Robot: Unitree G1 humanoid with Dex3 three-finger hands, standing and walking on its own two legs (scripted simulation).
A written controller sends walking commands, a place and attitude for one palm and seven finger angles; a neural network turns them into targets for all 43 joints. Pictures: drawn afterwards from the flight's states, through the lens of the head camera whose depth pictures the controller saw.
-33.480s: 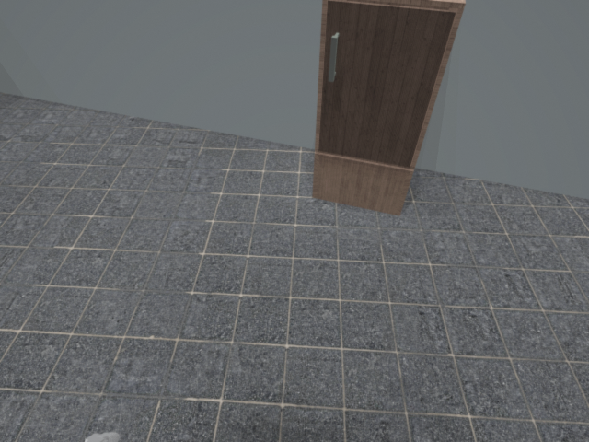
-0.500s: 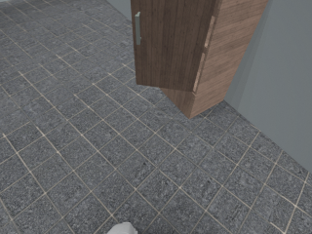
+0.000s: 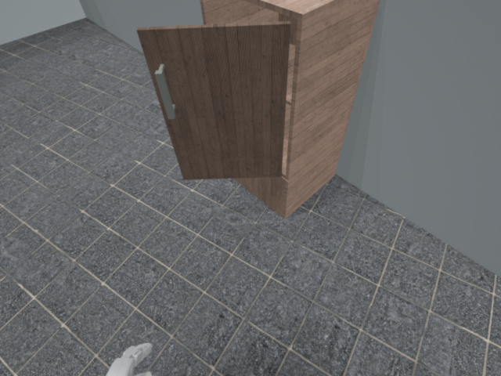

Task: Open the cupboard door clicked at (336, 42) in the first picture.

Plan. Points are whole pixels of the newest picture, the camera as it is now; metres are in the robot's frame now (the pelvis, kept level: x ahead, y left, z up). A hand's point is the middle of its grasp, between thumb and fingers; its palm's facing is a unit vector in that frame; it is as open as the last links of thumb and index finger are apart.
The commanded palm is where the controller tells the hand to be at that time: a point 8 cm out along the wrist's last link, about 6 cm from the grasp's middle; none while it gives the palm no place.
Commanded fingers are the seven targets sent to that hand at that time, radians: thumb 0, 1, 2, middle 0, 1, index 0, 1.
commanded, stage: take the last steps up to it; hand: left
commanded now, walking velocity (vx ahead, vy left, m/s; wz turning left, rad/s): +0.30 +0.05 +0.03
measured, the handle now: (166, 92) +0.86 +0.28 -0.03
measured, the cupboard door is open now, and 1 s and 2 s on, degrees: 47 47 47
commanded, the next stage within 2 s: come to a stop and stand still in 0.52 s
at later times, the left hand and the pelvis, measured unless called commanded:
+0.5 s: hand (131, 375) +0.16 +0.24 -0.18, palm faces +0.07 -0.99 -0.14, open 7.4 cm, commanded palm none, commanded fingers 0.00 0.90 0.90 -0.20 -0.30 -0.20 -0.30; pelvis +0.18 +0.07 +0.00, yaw -1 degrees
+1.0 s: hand (165, 266) +0.37 +0.22 -0.17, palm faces +0.01 -0.99 -0.16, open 7.4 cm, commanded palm none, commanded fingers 0.00 0.90 0.90 -0.20 -0.30 -0.20 -0.30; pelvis +0.27 +0.06 +0.00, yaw -1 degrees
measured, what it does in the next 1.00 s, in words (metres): walks ahead: left foot, then right foot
